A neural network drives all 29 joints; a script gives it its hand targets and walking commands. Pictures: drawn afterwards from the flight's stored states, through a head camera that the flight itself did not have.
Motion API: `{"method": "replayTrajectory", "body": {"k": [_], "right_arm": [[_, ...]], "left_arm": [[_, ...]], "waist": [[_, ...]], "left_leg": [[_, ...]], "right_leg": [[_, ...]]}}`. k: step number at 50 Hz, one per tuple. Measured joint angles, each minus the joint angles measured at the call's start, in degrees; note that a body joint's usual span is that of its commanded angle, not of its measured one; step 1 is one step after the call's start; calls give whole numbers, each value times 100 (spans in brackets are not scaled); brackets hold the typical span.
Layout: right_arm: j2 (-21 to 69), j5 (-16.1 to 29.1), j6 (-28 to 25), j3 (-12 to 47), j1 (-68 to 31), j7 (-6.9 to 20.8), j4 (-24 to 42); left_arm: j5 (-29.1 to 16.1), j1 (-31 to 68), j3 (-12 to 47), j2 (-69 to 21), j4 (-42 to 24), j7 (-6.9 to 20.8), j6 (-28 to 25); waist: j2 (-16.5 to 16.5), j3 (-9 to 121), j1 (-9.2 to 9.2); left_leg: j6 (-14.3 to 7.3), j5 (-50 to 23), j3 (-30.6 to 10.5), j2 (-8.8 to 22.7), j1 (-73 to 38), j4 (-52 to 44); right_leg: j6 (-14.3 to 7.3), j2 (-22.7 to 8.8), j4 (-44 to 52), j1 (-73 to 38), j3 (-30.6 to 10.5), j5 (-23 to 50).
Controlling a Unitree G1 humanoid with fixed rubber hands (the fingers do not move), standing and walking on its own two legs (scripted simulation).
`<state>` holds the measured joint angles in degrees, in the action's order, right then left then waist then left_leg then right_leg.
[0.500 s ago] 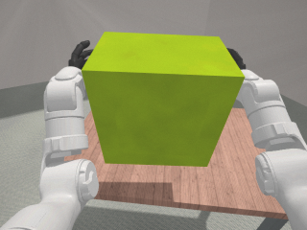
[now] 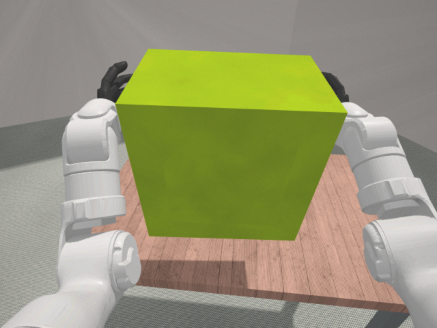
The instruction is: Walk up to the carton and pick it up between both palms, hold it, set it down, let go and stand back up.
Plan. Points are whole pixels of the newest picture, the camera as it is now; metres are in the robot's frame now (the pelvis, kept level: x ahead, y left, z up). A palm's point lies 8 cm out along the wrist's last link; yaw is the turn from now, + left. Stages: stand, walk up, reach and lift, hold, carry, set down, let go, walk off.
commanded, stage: hold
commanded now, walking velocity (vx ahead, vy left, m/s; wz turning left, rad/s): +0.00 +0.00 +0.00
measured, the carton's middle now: (225, 150) +0.36 +0.01 +0.20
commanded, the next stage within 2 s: none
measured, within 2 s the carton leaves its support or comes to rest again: neither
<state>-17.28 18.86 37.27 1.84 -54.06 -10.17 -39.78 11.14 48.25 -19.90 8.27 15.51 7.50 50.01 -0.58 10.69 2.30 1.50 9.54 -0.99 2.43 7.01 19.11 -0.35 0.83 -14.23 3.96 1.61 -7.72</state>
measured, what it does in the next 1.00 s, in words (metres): stands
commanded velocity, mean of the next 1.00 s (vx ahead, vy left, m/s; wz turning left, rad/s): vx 0.00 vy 0.00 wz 0.00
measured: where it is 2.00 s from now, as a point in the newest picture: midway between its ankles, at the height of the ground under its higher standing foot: outside the picture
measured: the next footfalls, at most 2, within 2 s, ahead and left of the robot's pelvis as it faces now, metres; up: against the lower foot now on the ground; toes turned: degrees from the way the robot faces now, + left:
none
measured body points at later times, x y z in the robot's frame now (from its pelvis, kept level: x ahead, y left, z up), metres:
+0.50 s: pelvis +0.00 +0.00 +0.00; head -0.10 +0.01 +0.44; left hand +0.36 +0.19 +0.30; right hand +0.38 -0.18 +0.28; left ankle +0.01 +0.13 -0.75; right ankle +0.00 -0.12 -0.75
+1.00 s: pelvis +0.00 +0.00 +0.00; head -0.09 +0.01 +0.44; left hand +0.37 +0.20 +0.30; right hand +0.38 -0.18 +0.28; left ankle +0.01 +0.13 -0.75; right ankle +0.00 -0.12 -0.75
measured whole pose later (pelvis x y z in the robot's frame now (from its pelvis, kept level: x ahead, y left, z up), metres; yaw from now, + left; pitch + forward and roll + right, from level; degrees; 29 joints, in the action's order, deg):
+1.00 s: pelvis +0.00 +0.00 +0.00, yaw +0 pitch -2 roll -1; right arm -17.5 18.5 36.9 1.9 -55.4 -9.8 -41.5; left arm 10.7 50.1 -19.5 9.2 18.2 7.2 49.2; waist -0.4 11.1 2.2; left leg 1.4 9.1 -1.1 2.3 7.8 19.1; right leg -0.3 0.8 -14.2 4.8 1.6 -7.3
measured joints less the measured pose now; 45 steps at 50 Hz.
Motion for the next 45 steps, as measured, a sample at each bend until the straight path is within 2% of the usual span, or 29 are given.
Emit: {"method": "replayTrajectory", "body": {"k": [22, 34, 45], "right_arm": [[-20, -13, -10, 11, -47, 23, -18], [-7, -69, -39, 8, -174, 42, -215], [24, -74, -31, -45, -146, 35, -220]], "left_arm": [[-33, 40, 26, 26, 22, -29, -17], [-50, 204, -10, 80, 308, -28, -100], [-48, 215, 29, 109, 348, -19, -91]], "waist": [[10, 35, -9], [7, 85, -57], [-7, 37, 8]], "left_leg": [[5, -20, -12, 6, 7, 2], [-4, -55, 10, 7, 57, -28], [-3, -48, -33, -9, 64, -4]], "right_leg": [[-5, 9, 15, -5, 5, 26], [-6, 10, -14, 82, -21, 39], [1, -3, -1, 55, 20, 36]]}}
